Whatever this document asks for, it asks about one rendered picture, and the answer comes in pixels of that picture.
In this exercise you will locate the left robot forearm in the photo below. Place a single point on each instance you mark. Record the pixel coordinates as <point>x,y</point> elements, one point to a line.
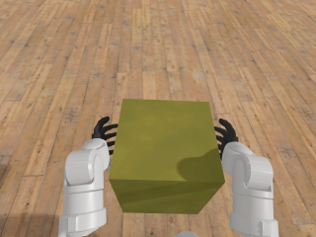
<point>83,203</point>

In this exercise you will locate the robot left hand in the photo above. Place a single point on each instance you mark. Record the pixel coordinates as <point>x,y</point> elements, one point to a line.
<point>99,132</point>

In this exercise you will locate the carton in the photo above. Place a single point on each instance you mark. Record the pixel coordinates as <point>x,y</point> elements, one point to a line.
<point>166,157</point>

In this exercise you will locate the robot right hand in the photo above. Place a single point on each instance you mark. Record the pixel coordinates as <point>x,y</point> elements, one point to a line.
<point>229,135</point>

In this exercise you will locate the right robot forearm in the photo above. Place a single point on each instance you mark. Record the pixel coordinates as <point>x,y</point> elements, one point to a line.
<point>252,213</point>

